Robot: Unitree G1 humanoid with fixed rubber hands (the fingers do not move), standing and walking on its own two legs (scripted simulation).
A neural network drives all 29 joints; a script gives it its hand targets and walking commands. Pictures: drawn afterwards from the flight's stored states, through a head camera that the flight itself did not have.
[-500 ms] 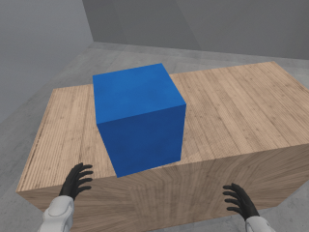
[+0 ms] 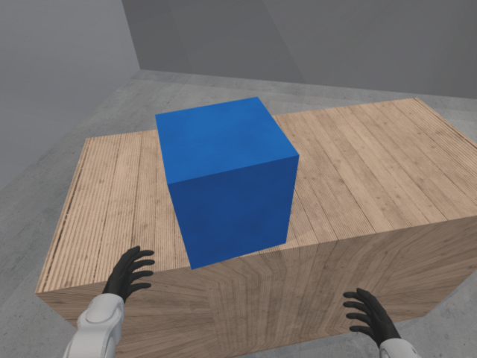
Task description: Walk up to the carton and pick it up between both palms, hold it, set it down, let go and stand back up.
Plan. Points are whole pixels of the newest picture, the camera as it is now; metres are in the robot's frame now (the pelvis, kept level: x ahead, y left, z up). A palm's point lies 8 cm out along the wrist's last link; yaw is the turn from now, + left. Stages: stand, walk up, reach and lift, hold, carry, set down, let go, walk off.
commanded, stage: let go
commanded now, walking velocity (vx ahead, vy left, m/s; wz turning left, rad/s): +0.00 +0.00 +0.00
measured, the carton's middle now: (224, 183) +0.43 +0.04 +0.06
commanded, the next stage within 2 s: stand in 0.06 s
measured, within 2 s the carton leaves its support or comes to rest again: neither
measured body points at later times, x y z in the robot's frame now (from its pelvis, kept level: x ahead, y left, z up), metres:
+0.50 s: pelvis -0.02 -0.01 -0.02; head -0.02 +0.00 +0.43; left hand +0.23 +0.23 -0.01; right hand +0.11 -0.27 -0.10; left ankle +0.02 +0.10 -0.74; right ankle -0.01 -0.11 -0.74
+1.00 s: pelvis -0.01 -0.03 -0.02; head +0.01 -0.04 +0.43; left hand +0.23 +0.22 -0.01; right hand +0.16 -0.29 -0.11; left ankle +0.00 +0.09 -0.75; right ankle -0.02 -0.11 -0.75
